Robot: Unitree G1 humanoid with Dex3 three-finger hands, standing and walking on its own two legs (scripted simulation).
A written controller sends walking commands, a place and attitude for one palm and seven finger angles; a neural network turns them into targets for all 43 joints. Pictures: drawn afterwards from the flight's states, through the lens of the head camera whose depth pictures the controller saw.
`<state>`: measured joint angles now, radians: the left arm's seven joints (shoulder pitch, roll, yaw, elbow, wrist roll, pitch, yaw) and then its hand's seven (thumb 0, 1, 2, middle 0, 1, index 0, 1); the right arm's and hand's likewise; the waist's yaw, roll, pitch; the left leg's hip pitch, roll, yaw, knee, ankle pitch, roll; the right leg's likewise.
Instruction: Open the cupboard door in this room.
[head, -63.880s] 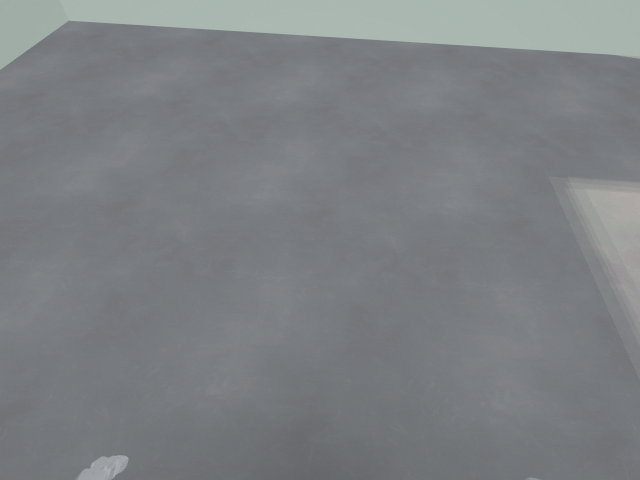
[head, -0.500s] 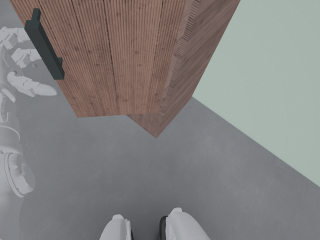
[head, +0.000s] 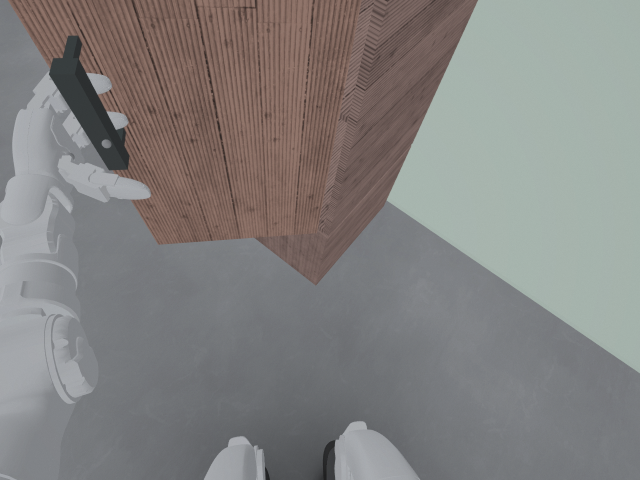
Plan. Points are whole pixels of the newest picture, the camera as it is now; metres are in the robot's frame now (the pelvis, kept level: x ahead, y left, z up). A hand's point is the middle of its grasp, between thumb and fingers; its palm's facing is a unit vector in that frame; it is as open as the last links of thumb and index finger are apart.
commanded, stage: slide the fingers in behind the handle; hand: left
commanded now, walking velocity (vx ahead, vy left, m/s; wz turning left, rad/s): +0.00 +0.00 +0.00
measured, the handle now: (98, 108) +0.56 +0.24 +0.07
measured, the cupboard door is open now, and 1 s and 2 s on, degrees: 46 46 73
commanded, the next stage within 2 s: close the thumb around the handle in 0.36 s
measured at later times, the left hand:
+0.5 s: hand (110, 143) +0.50 +0.21 +0.08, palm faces +0.04 -1.00 -0.01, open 14.0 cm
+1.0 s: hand (108, 143) +0.50 +0.21 +0.08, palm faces +0.05 -1.00 -0.01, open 6.9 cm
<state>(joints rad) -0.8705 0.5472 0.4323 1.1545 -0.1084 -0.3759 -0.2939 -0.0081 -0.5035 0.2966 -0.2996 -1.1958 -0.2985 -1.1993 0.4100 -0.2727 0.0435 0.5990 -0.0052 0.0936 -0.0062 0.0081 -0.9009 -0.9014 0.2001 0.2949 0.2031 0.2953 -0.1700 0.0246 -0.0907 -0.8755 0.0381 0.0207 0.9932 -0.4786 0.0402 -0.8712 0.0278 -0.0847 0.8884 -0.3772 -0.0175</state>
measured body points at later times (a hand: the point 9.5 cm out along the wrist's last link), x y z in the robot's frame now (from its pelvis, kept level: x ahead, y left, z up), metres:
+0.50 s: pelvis -0.01 -0.01 +0.00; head +0.13 +0.01 +0.43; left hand +0.49 +0.27 +0.08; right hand -0.01 -0.28 -0.11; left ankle -0.01 +0.09 -0.68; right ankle +0.02 -0.12 -0.68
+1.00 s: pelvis +0.00 +0.00 +0.00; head +0.12 +0.02 +0.43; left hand +0.49 +0.27 +0.08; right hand +0.00 -0.27 -0.11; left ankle -0.01 +0.09 -0.68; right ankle +0.02 -0.12 -0.68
